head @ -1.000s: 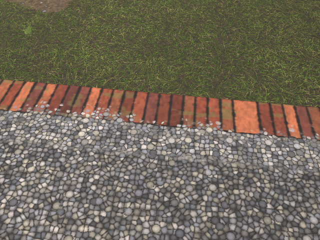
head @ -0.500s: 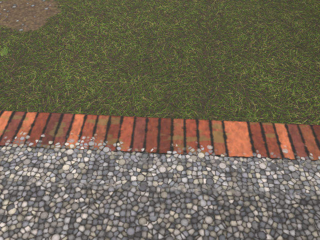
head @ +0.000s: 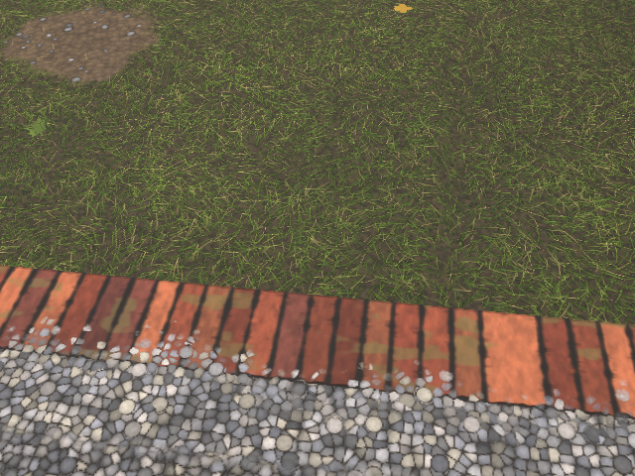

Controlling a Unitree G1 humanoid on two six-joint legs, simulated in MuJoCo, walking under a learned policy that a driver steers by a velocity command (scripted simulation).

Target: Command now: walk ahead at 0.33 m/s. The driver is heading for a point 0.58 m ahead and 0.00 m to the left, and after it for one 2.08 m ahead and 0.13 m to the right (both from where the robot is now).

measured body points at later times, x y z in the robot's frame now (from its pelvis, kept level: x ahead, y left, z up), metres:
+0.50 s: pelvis +0.14 +0.04 -0.02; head +0.16 +0.04 +0.43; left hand +0.20 +0.30 -0.16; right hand +0.25 -0.21 -0.15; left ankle +0.22 +0.13 -0.75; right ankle +0.14 -0.11 -0.75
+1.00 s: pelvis +0.20 +0.01 -0.01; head +0.21 +0.01 +0.44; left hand +0.26 +0.27 -0.15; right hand +0.30 -0.25 -0.15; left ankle +0.22 +0.13 -0.74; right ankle +0.14 -0.11 -0.75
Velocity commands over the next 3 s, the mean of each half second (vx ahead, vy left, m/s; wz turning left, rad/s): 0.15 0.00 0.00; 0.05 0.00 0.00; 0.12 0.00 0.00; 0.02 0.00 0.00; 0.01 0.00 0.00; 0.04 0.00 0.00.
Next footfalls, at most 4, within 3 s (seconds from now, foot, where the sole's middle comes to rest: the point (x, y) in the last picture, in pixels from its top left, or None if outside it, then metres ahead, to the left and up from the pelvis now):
0.22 left None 0.29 0.14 -0.79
0.50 right None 0.18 -0.11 -0.79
1.40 right None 0.39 -0.09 -0.79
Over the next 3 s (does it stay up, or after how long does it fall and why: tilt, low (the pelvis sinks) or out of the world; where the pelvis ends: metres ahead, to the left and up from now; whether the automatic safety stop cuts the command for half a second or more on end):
stays up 0.34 0.00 -0.03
